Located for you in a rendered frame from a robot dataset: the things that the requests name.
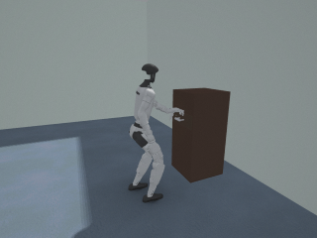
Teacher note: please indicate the left robot hand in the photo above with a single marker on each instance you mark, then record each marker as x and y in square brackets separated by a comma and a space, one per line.
[175, 109]

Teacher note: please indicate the cabinet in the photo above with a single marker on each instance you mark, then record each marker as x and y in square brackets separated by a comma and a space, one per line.
[198, 153]

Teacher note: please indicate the left robot upper arm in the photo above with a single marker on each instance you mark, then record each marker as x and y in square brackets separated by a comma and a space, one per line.
[155, 104]

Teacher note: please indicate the drawer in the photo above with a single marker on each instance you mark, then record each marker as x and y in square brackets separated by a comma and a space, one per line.
[187, 122]

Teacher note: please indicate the robot shin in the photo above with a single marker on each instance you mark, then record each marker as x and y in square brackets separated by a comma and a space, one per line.
[155, 177]
[141, 170]

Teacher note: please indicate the robot left shin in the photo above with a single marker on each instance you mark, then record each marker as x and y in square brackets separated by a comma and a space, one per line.
[141, 170]

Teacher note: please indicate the right robot hand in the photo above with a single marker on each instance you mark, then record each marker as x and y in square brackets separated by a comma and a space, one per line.
[154, 149]

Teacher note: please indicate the right robot upper arm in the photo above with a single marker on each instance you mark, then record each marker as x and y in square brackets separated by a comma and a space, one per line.
[148, 97]

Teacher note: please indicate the robot right forearm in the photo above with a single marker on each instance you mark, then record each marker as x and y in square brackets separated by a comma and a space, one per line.
[144, 123]

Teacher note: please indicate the robot right shin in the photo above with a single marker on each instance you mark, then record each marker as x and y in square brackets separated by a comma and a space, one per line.
[155, 177]

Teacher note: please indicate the robot left forearm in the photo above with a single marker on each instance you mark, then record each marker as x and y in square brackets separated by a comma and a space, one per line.
[163, 108]

